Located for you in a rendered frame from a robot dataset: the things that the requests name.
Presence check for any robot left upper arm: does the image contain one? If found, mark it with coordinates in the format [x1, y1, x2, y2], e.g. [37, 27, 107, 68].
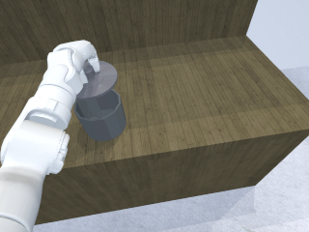
[0, 119, 70, 232]

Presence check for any lid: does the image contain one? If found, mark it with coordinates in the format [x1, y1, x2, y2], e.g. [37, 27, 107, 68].
[76, 60, 118, 101]

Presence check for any pot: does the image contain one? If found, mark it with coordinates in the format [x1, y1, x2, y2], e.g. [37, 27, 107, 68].
[73, 89, 126, 141]

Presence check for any robot left forearm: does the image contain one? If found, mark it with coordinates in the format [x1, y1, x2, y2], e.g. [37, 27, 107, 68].
[0, 45, 84, 164]

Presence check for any robot left hand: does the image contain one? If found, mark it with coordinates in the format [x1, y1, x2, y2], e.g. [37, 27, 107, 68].
[53, 40, 100, 84]

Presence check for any knob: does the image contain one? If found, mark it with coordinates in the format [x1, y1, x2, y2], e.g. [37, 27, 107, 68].
[83, 64, 96, 79]

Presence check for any table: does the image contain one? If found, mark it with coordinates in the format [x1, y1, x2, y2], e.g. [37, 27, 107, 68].
[0, 0, 309, 225]

